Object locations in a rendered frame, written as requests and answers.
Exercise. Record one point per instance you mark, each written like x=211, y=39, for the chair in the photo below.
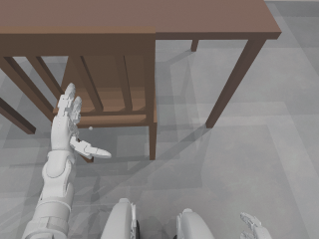
x=112, y=67

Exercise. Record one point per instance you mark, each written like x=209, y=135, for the robot left forearm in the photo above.
x=51, y=216

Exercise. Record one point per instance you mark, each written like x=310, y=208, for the table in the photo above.
x=173, y=19

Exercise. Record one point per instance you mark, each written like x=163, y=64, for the robot left hand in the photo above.
x=64, y=125

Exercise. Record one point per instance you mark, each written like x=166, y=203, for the robot left thigh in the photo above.
x=122, y=219

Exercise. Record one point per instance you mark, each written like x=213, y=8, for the robot left shin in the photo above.
x=133, y=232

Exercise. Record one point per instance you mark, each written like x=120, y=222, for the robot right hand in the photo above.
x=254, y=225

